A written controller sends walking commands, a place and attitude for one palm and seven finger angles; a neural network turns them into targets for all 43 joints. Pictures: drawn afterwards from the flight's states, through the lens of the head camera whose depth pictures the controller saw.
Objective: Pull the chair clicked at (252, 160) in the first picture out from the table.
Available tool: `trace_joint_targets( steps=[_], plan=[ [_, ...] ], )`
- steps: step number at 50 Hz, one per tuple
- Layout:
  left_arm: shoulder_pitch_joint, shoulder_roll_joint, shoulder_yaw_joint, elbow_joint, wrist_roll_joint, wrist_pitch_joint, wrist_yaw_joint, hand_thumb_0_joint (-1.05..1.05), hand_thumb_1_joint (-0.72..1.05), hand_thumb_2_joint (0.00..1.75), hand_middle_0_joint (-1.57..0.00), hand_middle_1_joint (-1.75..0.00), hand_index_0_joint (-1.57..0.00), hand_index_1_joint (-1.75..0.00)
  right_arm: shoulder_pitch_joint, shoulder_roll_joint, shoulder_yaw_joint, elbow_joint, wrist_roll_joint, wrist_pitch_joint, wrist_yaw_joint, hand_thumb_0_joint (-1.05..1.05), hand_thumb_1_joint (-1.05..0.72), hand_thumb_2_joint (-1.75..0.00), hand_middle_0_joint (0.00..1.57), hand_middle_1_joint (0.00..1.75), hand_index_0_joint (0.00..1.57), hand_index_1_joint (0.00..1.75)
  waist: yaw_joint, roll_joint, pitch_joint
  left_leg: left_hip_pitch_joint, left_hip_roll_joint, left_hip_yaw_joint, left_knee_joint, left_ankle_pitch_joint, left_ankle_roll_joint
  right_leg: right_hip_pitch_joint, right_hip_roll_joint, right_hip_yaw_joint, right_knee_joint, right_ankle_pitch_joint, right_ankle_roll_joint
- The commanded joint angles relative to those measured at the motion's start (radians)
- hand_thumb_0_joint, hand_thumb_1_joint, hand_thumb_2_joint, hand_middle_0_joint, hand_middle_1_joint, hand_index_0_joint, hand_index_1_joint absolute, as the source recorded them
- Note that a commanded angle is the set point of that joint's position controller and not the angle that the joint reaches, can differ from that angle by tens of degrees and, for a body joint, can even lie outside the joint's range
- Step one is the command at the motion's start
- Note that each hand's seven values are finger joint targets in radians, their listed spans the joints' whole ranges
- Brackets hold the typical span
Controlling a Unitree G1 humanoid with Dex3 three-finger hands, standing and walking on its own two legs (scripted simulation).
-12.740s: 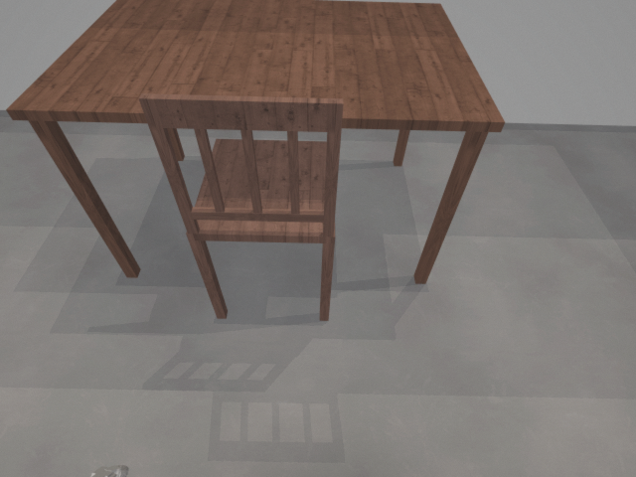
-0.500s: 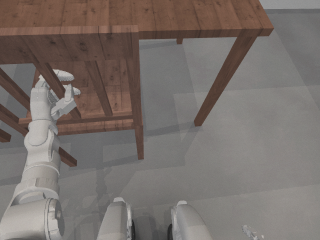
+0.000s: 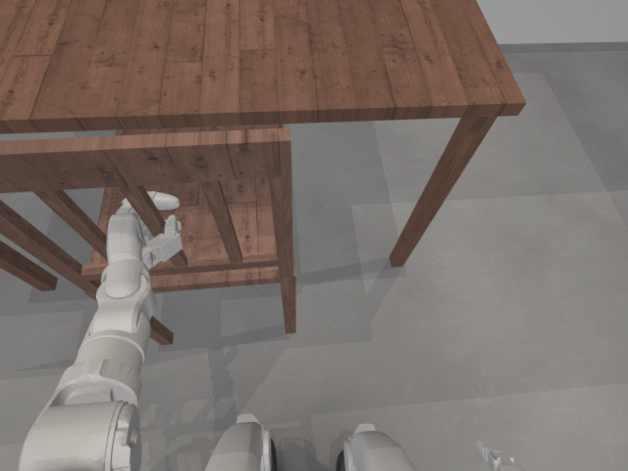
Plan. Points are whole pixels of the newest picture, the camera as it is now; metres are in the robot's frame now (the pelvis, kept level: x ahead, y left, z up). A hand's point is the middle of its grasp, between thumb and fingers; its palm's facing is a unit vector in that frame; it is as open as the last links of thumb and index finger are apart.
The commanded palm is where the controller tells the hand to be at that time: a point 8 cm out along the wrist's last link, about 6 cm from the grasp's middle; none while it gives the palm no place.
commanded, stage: step backward, pulling the chair out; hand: left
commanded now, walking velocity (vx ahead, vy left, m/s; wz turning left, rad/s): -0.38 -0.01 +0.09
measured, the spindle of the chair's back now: (159, 229) +0.44 +0.22 -0.05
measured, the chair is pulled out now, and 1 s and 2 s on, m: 0.03 0.16 0.16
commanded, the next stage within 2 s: none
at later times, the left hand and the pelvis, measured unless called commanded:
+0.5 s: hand (200, 284) +0.35 +0.14 -0.03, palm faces +0.12 -0.98 -0.16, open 4.9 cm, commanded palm +0.33 +0.19 -0.02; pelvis -0.04 -0.01 +0.03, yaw -1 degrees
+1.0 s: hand (229, 325) +0.29 +0.10 -0.02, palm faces +0.01 -0.98 -0.19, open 5.0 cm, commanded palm +0.30 +0.16 -0.02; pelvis -0.08 -0.01 +0.03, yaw -1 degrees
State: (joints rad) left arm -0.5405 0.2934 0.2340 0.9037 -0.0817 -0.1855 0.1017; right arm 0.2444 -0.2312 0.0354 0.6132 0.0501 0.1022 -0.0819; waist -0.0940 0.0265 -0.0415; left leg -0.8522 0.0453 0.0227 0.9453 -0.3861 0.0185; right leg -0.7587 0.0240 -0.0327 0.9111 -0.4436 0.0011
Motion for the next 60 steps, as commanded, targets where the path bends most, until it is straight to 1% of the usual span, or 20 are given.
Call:
trace_joint_targets(
  steps=[1, 3, 5, 11, 14, 16, 19, 22, 24, 29, 32, 34, 37, 42, 45, 48, 50, 53, 57, 60],
  plan=[
    [-0.332, 0.246, -0.046, -0.056, 0.089, 0.007, 0.051, 0.0, 0.9, 0.9, -0.5, -1.45, -0.5, -1.45, 0.129, -0.182, -0.074, -0.036, -0.004, 0.004, -0.023, 0.0, -0.9, -0.9, 0.2, 0.3, 0.2, 0.3, -0.014, 0.114, -0.439, 0.479, 0.045, -0.07, -0.167, 0.531, 0.009, 0.246, -0.053, 0.058, -0.221, 0.609, 0.029],
    [-0.336, 0.246, -0.042, -0.031, 0.09, -0.011, 0.053, 0.0, 0.9, 0.9, -0.5, -1.45, -0.5, -1.45, 0.132, -0.187, -0.082, -0.027, -0.009, 0.005, -0.021, 0.0, -0.9, -0.9, 0.2, 0.3, 0.2, 0.3, -0.003, 0.174, -0.446, 0.562, 0.058, -0.086, -0.187, 0.662, 0.006, 0.239, -0.038, 0.048, -0.238, 0.596, 0.026],
    [-0.313, 0.204, -0.068, -0.015, 0.088, -0.024, 0.046, 0.0, 0.9, 0.9, -0.5, -1.45, -0.5, -1.45, 0.128, -0.18, -0.087, -0.015, -0.015, 0.003, -0.015, 0.0, -0.9, -0.9, 0.2, 0.3, 0.2, 0.3, 0.001, 0.224, -0.455, 0.633, 0.079, -0.1, -0.206, 0.754, 0.002, 0.221, -0.024, 0.04, -0.25, 0.552, 0.025],
    [-0.259, 0.164, -0.082, -0.059, 0.068, -0.053, 0.019, 0.0, 0.9, 0.9, -0.5, -1.45, -0.5, -1.45, 0.081, -0.179, -0.104, -0.015, -0.031, -0.02, -0.01, 0.0, -0.9, -0.9, 0.2, 0.3, 0.2, 0.3, 0.023, 0.293, -0.451, 0.728, 0.139, -0.171, -0.314, 0.776, 0.01, 0.188, 0.016, 0.023, -0.234, 0.264, 0.015],
    [-0.231, 0.164, -0.073, -0.071, 0.062, -0.058, 0.008, 0.0, 0.9, 0.9, -0.5, -1.45, -0.5, -1.45, 0.062, -0.182, -0.112, -0.013, -0.038, -0.036, -0.01, 0.0, -0.9, -0.9, 0.2, 0.3, 0.2, 0.3, 0.028, 0.287, -0.434, 0.735, 0.174, -0.201, -0.362, 0.742, 0.029, 0.183, 0.022, 0.028, -0.205, 0.137, 0.01],
    [-0.244, 0.15, -0.085, -0.09, 0.057, -0.063, 0.001, 0.0, 0.9, 0.9, -0.5, -1.45, -0.5, -1.45, 0.043, -0.177, -0.111, -0.015, -0.041, -0.047, -0.009, 0.0, -0.9, -0.9, 0.2, 0.3, 0.2, 0.3, 0.029, 0.271, -0.402, 0.697, 0.19, -0.207, -0.389, 0.654, 0.043, 0.202, 0.018, 0.034, -0.199, 0.094, 0.007],
    [-0.276, 0.164, -0.075, -0.061, 0.06, -0.068, 0.002, 0.0, 0.9, 0.9, -0.5, -1.45, -0.5, -1.45, 0.042, -0.18, -0.114, 0.006, -0.039, -0.063, -0.018, 0.0, -0.9, -0.9, 0.2, 0.3, 0.2, 0.3, 0.018, 0.195, -0.383, 0.627, 0.187, -0.193, -0.375, 0.56, 0.052, 0.246, 0.01, 0.042, -0.244, 0.159, 0.01],
    [-0.321, 0.165, -0.087, -0.032, 0.062, -0.081, 0.007, 0.0, 0.9, 0.9, -0.5, -1.45, -0.5, -1.45, 0.048, -0.171, -0.11, 0.031, -0.023, -0.081, -0.028, 0.0, -0.9, -0.9, 0.2, 0.3, 0.2, 0.3, 0.002, 0.09, -0.394, 0.538, 0.137, -0.131, -0.337, 0.425, 0.036, 0.319, -0.013, 0.065, -0.318, 0.336, 0.018],
    [-0.342, 0.191, -0.08, -0.007, 0.066, -0.088, 0.021, 0.0, 0.9, 0.9, -0.5, -1.45, -0.5, -1.45, 0.057, -0.169, -0.108, 0.05, -0.013, -0.09, -0.034, 0.0, -0.9, -0.9, 0.2, 0.3, 0.2, 0.3, -0.007, 0.066, -0.402, 0.515, 0.102, -0.096, -0.317, 0.359, 0.017, 0.329, -0.042, 0.088, -0.339, 0.387, 0.022],
    [-0.376, 0.21, -0.101, 0.02, 0.069, -0.101, 0.053, 0.0, 0.9, 0.9, -0.5, -1.45, -0.5, -1.45, 0.035, -0.157, -0.093, 0.071, 0.002, -0.101, -0.037, 0.0, -0.9, -0.9, 0.2, 0.3, 0.2, 0.3, -0.01, 0.056, -0.373, 0.484, 0.037, -0.044, -0.299, 0.166, 0.001, 0.336, -0.117, 0.154, -0.414, 0.274, 0.034],
    [-0.395, 0.201, -0.122, 0.03, 0.065, -0.099, 0.065, 0.0, 0.9, 0.9, -0.5, -1.45, -0.5, -1.45, 0.007, -0.153, -0.083, 0.065, 0.009, -0.104, -0.037, 0.0, -0.9, -0.9, 0.2, 0.3, 0.2, 0.3, -0.006, -0.011, -0.324, 0.466, -0.002, -0.018, -0.278, 0.074, -0.011, 0.34, -0.17, 0.205, -0.494, 0.164, 0.042],
    [-0.392, 0.19, -0.132, 0.04, 0.064, -0.09, 0.071, 0.0, 0.9, 0.9, -0.5, -1.45, -0.5, -1.45, 0.002, -0.161, -0.081, 0.07, 0.011, -0.103, -0.04, 0.0, -0.9, -0.9, 0.2, 0.3, 0.2, 0.3, -0.002, -0.022, -0.311, 0.483, -0.008, -0.022, -0.287, 0.093, -0.015, 0.346, -0.179, 0.195, -0.507, 0.174, 0.04],
    [-0.396, 0.147, -0.163, 0.043, 0.056, -0.088, 0.068, 0.0, 0.9, 0.9, -0.5, -1.45, -0.5, -1.45, -0.002, -0.166, -0.08, 0.073, 0.015, -0.11, -0.046, 0.0, -0.9, -0.9, 0.2, 0.3, 0.2, 0.3, 0.001, -0.009, -0.326, 0.514, 0.012, -0.051, -0.335, 0.174, -0.006, 0.359, -0.14, 0.142, -0.463, 0.225, 0.043],
    [-0.396, 0.086, -0.207, 0.034, 0.026, -0.094, 0.057, 0.0, 0.9, 0.9, -0.5, -1.45, -0.5, -1.45, -0.024, -0.17, -0.071, 0.057, 0.018, -0.134, -0.054, 0.0, -0.9, -0.9, 0.2, 0.3, 0.2, 0.3, 0.012, 0.027, -0.254, 0.533, 0.062, -0.123, -0.448, 0.011, 0.026, 0.296, -0.067, 0.102, -0.46, -0.027, 0.024],
    [-0.388, 0.066, -0.212, 0.016, 0.023, -0.102, 0.053, 0.0, 0.9, 0.9, -0.5, -1.45, -0.5, -1.45, -0.028, -0.176, -0.073, 0.062, 0.01, -0.151, -0.058, 0.0, -0.9, -0.9, 0.2, 0.3, 0.2, 0.3, 0.024, 0.114, -0.275, 0.538, 0.108, -0.184, -0.503, 0.022, 0.043, 0.315, -0.03, 0.072, -0.36, 0.02, 0.012],
    [-0.39, 0.079, -0.193, 0.02, 0.026, -0.102, 0.045, 0.0, 0.9, 0.9, -0.5, -1.45, -0.5, -1.45, -0.019, -0.179, -0.081, 0.073, -0.002, -0.162, -0.06, 0.0, -0.9, -0.9, 0.2, 0.3, 0.2, 0.3, 0.023, 0.126, -0.299, 0.572, 0.134, -0.203, -0.487, 0.136, 0.05, 0.306, -0.015, 0.065, -0.31, 0.092, 0.01],
    [-0.4, 0.066, -0.201, 0.012, 0.031, -0.101, 0.037, 0.0, 0.9, 0.9, -0.5, -1.45, -0.5, -1.45, -0.019, -0.171, -0.08, 0.073, -0.005, -0.166, -0.057, 0.0, -0.9, -0.9, 0.2, 0.3, 0.2, 0.3, 0.026, 0.135, -0.297, 0.554, 0.143, -0.201, -0.471, 0.149, 0.048, 0.311, -0.02, 0.067, -0.298, 0.097, 0.008],
    [-0.394, 0.102, -0.173, 0.026, 0.041, -0.098, 0.037, 0.0, 0.9, 0.9, -0.5, -1.45, -0.5, -1.45, -0.019, -0.17, -0.083, 0.075, -0.009, -0.17, -0.057, 0.0, -0.9, -0.9, 0.2, 0.3, 0.2, 0.3, 0.026, 0.072, -0.291, 0.486, 0.118, -0.168, -0.434, 0.1, 0.04, 0.331, -0.036, 0.093, -0.333, 0.067, 0.007],
    [-0.403, 0.123, -0.166, 0.029, 0.049, -0.102, 0.044, 0.0, 0.9, 0.9, -0.5, -1.45, -0.5, -1.45, -0.009, -0.15, -0.079, 0.081, -0.005, -0.179, -0.055, 0.0, -0.9, -0.9, 0.2, 0.3, 0.2, 0.3, 0.015, -0.043, -0.299, 0.492, 0.051, -0.08, -0.334, 0.076, 0.003, 0.327, -0.116, 0.173, -0.445, 0.069, 0.004],
    [-0.403, 0.145, -0.16, 0.042, 0.056, -0.099, 0.053, 0.0, 0.9, 0.9, -0.5, -1.45, -0.5, -1.45, -0.003, -0.147, -0.077, 0.089, -0.005, -0.18, -0.054, 0.0, -0.9, -0.9, 0.2, 0.3, 0.2, 0.3, 0.01, -0.06, -0.291, 0.513, 0.016, -0.048, -0.291, 0.088, -0.019, 0.319, -0.168, 0.198, -0.484, 0.093, -0.005]
  ],
)
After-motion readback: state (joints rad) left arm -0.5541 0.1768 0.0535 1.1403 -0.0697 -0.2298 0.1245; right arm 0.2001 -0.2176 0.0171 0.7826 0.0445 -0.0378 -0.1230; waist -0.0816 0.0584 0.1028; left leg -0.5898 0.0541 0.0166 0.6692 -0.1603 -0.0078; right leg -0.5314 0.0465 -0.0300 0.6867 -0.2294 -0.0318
